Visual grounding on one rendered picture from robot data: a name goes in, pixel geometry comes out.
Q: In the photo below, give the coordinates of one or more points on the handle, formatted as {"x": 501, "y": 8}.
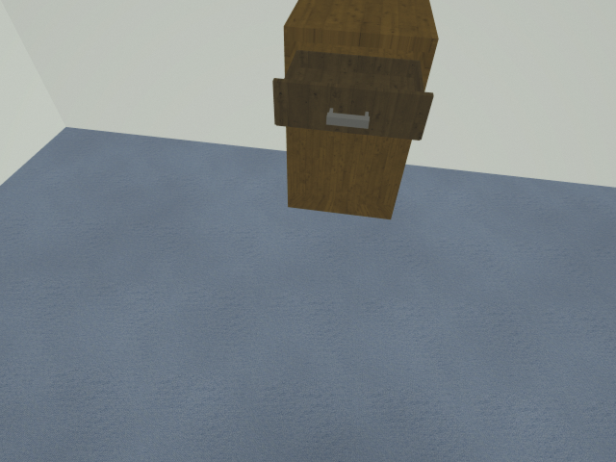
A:
{"x": 356, "y": 121}

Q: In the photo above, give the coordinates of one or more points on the drawer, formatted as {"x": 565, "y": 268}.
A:
{"x": 391, "y": 90}

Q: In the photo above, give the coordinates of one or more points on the cabinet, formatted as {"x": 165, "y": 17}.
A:
{"x": 347, "y": 173}

